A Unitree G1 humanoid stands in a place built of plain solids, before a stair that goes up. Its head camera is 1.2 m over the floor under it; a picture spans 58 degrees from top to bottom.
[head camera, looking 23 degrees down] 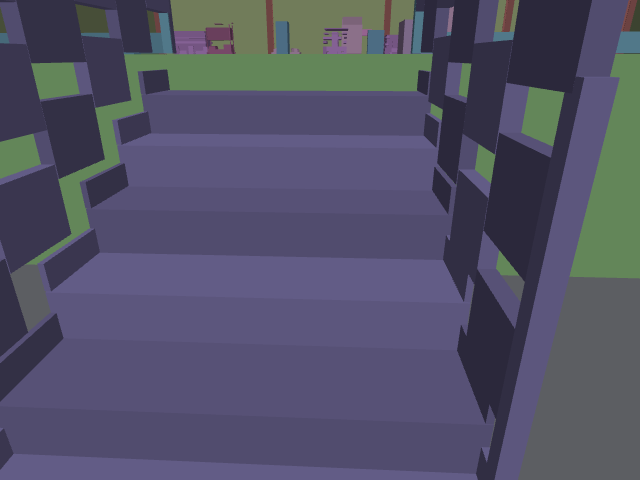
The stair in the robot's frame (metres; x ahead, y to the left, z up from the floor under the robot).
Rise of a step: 0.17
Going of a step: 0.30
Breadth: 1.32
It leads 3 degrees to the right of straight ahead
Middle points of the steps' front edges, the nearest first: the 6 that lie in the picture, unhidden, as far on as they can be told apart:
0.85 0.22 0.35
1.15 0.21 0.52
1.45 0.19 0.69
1.75 0.18 0.87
2.05 0.16 1.04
2.35 0.15 1.21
